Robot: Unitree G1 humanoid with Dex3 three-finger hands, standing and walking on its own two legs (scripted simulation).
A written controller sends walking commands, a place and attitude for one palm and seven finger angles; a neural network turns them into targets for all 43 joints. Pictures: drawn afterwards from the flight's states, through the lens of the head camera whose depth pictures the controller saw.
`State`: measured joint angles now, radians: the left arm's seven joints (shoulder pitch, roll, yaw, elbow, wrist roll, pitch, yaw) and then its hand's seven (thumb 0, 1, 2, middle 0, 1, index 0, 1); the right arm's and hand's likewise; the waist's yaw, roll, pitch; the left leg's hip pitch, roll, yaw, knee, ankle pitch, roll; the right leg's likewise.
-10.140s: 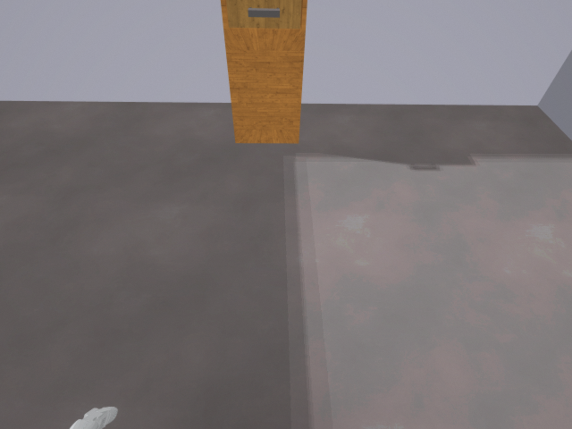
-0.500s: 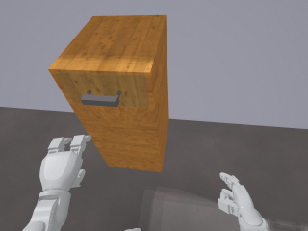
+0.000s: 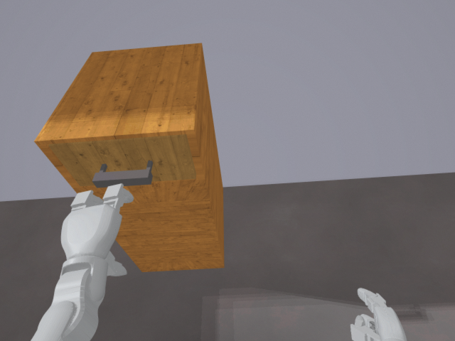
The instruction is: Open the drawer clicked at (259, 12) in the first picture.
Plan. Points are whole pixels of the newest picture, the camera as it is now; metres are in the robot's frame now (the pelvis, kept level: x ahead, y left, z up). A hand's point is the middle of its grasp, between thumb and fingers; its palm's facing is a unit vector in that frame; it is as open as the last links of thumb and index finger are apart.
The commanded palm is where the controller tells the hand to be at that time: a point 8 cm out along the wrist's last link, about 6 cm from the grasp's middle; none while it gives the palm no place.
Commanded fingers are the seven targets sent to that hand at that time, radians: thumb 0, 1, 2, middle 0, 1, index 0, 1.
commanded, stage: raise the hand with hooked fingers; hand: left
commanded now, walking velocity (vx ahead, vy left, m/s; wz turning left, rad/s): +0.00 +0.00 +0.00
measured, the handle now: (125, 172) +0.49 +0.32 -0.03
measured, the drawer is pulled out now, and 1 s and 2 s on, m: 0.00 0.00 0.00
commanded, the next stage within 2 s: move the hooked fingers above the handle in 0.70 s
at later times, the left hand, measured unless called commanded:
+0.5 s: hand (80, 207) +0.31 +0.30 +0.08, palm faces -0.01 -0.10 -0.99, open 13.9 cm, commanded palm +0.28 +0.30 +0.14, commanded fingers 0.00 -0.50 0.30 -0.30 -1.20 -0.30 -1.20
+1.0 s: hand (90, 211) +0.31 +0.28 +0.08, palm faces +0.00 -0.06 -1.00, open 13.8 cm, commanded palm +0.30 +0.29 +0.13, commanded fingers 0.00 -0.50 0.30 -0.30 -1.20 -0.30 -1.20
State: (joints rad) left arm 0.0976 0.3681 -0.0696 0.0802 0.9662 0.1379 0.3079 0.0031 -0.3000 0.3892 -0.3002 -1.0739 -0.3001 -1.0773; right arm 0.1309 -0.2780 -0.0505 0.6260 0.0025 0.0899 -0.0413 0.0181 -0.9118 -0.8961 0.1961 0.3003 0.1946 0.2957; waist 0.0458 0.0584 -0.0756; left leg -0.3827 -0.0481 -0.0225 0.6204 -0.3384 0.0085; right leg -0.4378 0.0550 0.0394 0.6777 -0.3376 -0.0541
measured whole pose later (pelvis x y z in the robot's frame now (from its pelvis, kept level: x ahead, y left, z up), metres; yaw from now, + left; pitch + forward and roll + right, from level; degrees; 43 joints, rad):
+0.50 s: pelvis +0.01 +0.05 +0.01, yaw +1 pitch +3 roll +0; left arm -0.12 0.45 -0.09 0.11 0.95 0.11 0.03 0.00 -0.49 0.31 -0.31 -1.20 -0.31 -1.20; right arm 0.15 -0.22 0.02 0.59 0.01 0.12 -0.01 0.01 -0.91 -0.90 0.20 0.30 0.20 0.30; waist 0.07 0.07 -0.03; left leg -0.25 -0.09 -0.04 0.50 -0.29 0.07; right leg -0.27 0.01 0.03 0.50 -0.27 0.00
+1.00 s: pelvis +0.00 +0.02 +0.01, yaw +2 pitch +3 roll +0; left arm -0.16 0.47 -0.08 0.23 0.96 0.03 0.11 0.00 -0.49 0.31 -0.32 -1.20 -0.31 -1.20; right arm 0.13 -0.24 0.01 0.61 0.02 0.11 -0.03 0.01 -0.91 -0.90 0.20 0.30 0.20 0.30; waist 0.06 0.06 -0.03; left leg -0.28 -0.07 -0.05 0.51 -0.28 0.04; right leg -0.31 0.03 0.01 0.52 -0.27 -0.03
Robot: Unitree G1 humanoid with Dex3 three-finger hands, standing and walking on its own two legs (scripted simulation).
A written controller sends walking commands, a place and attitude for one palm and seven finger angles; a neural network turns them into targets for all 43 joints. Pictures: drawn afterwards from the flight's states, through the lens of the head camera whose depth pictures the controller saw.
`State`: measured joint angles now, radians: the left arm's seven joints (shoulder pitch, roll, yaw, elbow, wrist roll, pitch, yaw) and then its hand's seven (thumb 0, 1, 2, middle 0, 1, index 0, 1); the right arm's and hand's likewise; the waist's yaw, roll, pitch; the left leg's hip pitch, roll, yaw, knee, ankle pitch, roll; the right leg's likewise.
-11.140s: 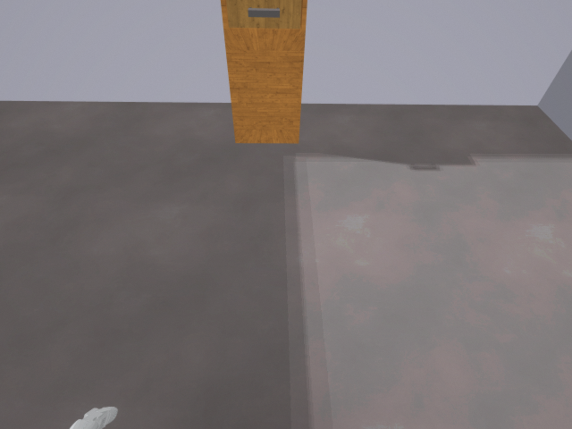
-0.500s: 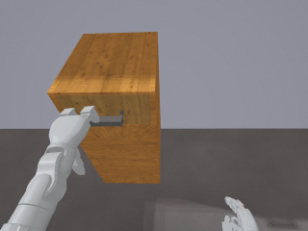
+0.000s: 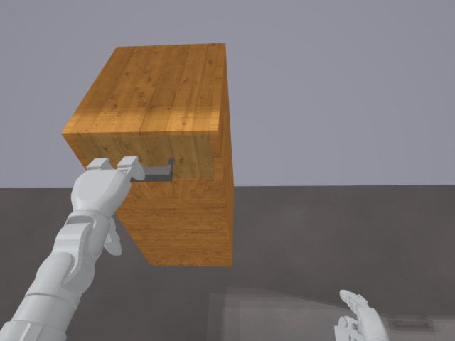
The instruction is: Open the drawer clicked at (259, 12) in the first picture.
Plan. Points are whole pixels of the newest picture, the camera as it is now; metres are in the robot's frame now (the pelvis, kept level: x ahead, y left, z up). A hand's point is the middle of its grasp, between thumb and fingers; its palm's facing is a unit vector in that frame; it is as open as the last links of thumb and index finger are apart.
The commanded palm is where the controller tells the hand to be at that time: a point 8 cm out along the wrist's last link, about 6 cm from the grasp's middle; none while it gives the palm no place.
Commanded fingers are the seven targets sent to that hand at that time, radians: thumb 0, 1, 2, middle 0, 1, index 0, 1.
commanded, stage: move the hooked fingers above the handle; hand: left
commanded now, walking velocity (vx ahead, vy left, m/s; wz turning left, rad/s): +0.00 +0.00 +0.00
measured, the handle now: (146, 167) +0.50 +0.28 -0.04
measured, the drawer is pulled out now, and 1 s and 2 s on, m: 0.00 0.00 0.00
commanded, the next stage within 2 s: none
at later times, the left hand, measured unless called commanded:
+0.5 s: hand (124, 180) +0.39 +0.26 +0.05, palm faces -0.01 -0.03 -1.00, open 13.8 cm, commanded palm +0.37 +0.28 +0.10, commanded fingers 0.00 -0.50 0.30 -0.30 -1.20 -0.30 -1.20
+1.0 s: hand (121, 171) +0.43 +0.29 +0.03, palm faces -0.03 -0.02 -1.00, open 13.8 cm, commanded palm +0.41 +0.28 +0.08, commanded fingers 0.00 -0.50 0.30 -0.30 -1.20 -0.30 -1.20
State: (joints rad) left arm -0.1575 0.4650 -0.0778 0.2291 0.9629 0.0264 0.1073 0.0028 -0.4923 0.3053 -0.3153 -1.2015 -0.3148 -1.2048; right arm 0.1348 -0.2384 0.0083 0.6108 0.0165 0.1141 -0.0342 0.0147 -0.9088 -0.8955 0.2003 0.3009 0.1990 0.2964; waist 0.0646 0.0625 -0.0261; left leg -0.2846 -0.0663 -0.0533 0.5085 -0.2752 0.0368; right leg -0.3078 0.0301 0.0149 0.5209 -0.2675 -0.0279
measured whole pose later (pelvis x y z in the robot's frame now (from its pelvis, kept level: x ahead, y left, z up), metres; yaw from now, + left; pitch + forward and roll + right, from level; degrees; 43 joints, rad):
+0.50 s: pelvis +0.01 -0.01 -0.01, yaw -1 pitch +10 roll +0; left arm -0.37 0.55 0.06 0.55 0.99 -0.14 0.17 0.00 -0.49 0.31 -0.32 -1.20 -0.32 -1.20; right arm 0.24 -0.27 -0.05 0.64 0.02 0.12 -0.06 0.01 -0.91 -0.90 0.20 0.30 0.20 0.30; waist 0.01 0.04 -0.07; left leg -0.47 -0.04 -0.04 0.62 -0.33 0.02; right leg -0.49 0.06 0.02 0.62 -0.30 -0.05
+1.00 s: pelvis +0.01 +0.02 -0.02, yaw -1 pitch +14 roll -1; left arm -0.54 0.54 0.03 0.78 1.04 -0.09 0.24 0.00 -0.49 0.31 -0.31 -1.20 -0.31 -1.20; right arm 0.27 -0.25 -0.05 0.64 0.01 0.13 -0.03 0.01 -0.91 -0.90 0.20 0.30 0.20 0.30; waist -0.02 0.05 -0.11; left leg -0.56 -0.06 -0.03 0.69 -0.36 0.06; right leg -0.57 0.04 0.03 0.65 -0.32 0.00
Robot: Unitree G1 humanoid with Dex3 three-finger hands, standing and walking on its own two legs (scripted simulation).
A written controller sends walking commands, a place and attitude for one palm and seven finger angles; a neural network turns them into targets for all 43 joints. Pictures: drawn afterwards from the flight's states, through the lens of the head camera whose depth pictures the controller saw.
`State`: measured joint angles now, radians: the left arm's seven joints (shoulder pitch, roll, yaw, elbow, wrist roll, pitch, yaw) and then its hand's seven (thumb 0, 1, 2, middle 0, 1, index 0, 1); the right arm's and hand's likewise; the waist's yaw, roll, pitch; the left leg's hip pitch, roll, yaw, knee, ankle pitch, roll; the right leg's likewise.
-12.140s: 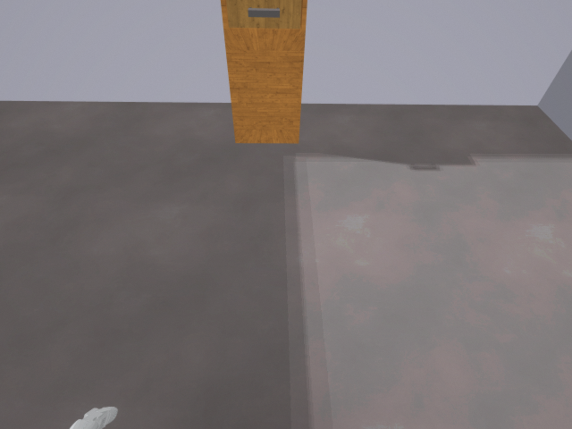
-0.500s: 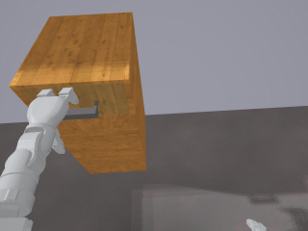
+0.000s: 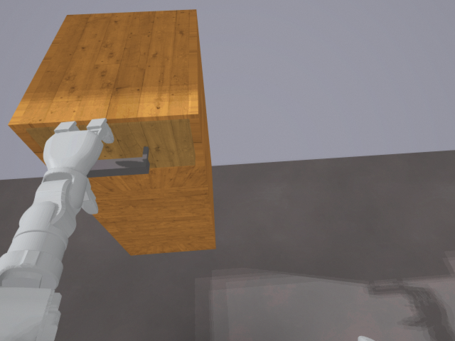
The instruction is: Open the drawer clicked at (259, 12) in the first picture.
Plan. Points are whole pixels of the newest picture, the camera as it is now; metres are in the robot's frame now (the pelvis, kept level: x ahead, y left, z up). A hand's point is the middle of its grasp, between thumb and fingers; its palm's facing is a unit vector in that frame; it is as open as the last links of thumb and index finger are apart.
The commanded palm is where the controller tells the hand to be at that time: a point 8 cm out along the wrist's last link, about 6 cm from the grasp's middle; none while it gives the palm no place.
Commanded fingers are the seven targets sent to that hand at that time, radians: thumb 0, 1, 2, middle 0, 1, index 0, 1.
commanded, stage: move the hooked fingers above the handle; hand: left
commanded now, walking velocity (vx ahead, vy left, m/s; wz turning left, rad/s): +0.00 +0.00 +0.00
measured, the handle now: (118, 159) +0.48 +0.27 -0.03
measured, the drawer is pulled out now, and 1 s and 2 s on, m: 0.00 0.00 0.00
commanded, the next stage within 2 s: none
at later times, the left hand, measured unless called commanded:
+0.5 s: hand (88, 165) +0.43 +0.29 +0.03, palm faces -0.07 -0.02 -1.00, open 13.8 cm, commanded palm +0.42 +0.29 +0.09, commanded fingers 0.00 -0.50 0.30 -0.30 -1.20 -0.30 -1.20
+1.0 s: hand (102, 158) +0.44 +0.27 +0.04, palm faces -0.03 -0.02 -1.00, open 13.6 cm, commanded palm +0.43 +0.29 +0.09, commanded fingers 0.00 -0.50 0.30 -0.30 -1.20 -0.30 -1.20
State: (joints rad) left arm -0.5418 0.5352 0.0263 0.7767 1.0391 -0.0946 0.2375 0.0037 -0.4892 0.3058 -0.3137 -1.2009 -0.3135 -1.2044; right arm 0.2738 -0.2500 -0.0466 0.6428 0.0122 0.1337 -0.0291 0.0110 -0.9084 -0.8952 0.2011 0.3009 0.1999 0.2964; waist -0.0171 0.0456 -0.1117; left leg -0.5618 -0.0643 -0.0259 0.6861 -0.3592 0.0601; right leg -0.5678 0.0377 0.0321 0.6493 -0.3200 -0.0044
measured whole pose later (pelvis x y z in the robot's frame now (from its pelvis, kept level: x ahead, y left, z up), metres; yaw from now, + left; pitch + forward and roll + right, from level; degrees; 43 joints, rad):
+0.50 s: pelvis -0.01 +0.00 -0.01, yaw -2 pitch +16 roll -1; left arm -0.64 0.61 0.09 0.97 1.06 -0.12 0.25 0.00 -0.49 0.31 -0.33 -1.22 -0.33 -1.22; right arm 0.33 -0.27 -0.04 0.66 0.00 0.18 -0.03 0.01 -0.91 -0.90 0.20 0.30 0.20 0.30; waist -0.06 0.04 -0.13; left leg -0.65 -0.04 -0.01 0.73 -0.37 0.06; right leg -0.66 0.06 0.05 0.68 -0.31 -0.01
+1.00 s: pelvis -0.02 -0.01 -0.01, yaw -1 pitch +17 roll -2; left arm -0.72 0.60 0.04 1.02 1.07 -0.17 0.28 0.00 -0.49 0.31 -0.37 -1.22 -0.35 -1.25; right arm 0.30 -0.26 -0.01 0.66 0.01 0.16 -0.05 0.01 -0.91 -0.89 0.20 0.30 0.20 0.30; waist -0.08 0.04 -0.13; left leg -0.70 -0.04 -0.03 0.77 -0.37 0.05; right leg -0.70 0.06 0.02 0.71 -0.31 -0.01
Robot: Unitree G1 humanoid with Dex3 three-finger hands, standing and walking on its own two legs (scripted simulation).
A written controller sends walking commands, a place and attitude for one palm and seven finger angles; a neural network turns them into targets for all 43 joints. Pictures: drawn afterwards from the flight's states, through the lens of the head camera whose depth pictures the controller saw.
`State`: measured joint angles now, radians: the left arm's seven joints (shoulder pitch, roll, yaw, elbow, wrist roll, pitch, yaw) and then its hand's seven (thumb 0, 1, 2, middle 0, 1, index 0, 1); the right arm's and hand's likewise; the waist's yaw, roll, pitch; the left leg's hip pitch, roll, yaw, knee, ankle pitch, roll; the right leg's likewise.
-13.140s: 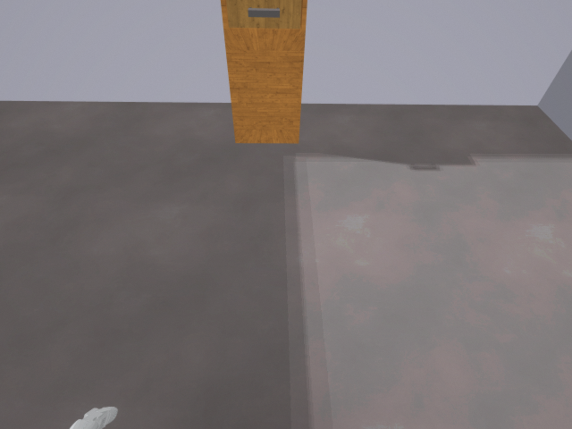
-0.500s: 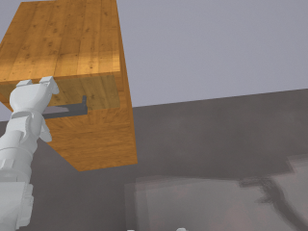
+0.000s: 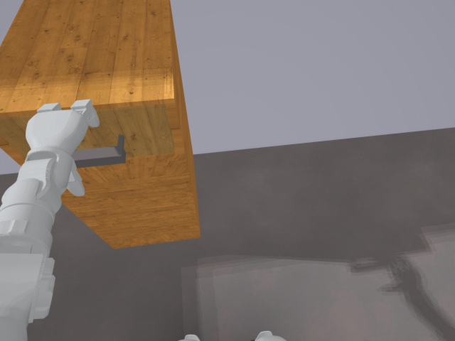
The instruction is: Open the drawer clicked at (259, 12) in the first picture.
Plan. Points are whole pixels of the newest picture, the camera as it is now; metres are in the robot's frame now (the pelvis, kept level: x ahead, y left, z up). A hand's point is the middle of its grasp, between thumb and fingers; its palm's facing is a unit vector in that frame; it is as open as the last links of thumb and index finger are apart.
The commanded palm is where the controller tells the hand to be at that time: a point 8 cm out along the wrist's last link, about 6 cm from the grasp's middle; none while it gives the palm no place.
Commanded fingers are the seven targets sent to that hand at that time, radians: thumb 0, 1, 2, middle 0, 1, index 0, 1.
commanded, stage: move the hooked fingers above the handle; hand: left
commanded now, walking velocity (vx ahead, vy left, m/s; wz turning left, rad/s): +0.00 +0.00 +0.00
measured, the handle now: (91, 149) +0.50 +0.29 -0.02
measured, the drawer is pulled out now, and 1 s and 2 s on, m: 0.00 0.00 0.00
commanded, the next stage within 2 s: none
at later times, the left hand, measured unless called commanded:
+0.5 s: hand (73, 148) +0.45 +0.28 +0.05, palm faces -0.04 -0.01 -1.00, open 13.6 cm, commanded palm +0.45 +0.31 +0.10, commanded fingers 0.00 -0.50 0.30 -0.30 -1.20 -0.30 -1.20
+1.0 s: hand (73, 148) +0.45 +0.28 +0.05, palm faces -0.04 +0.00 -1.00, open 13.5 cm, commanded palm +0.46 +0.31 +0.09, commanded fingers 0.00 -0.50 0.30 -0.30 -1.20 -0.30 -1.20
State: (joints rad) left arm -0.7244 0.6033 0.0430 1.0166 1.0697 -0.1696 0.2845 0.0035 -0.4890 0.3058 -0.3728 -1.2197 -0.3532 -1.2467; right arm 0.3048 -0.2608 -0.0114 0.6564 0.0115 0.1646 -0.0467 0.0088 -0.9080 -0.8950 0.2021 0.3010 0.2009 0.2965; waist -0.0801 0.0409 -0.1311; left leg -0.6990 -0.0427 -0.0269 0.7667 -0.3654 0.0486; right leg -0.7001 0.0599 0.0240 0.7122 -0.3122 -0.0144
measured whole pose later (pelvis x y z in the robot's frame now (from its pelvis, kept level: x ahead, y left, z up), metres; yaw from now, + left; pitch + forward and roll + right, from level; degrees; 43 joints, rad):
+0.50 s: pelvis -0.01 +0.00 +0.00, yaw +0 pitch +18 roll -1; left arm -0.77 0.65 0.06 1.06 1.08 -0.19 0.28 0.00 -0.49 0.31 -0.36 -1.22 -0.36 -1.23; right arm 0.35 -0.29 -0.01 0.67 0.02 0.15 -0.07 0.01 -0.91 -0.90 0.20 0.30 0.20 0.30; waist -0.10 0.04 -0.12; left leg -0.75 -0.04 -0.03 0.80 -0.36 0.04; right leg -0.75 0.06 0.02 0.74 -0.30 -0.02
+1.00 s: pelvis -0.02 +0.00 -0.01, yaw +0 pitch +18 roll -2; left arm -0.83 0.67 0.03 1.10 1.07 -0.19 0.28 0.00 -0.49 0.31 -0.37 -1.22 -0.37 -1.23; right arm 0.32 -0.28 0.02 0.65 0.03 0.14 -0.08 0.01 -0.91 -0.89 0.20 0.30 0.20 0.30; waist -0.11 0.04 -0.12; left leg -0.79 -0.04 -0.04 0.83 -0.35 0.04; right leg -0.79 0.06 0.01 0.77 -0.30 -0.02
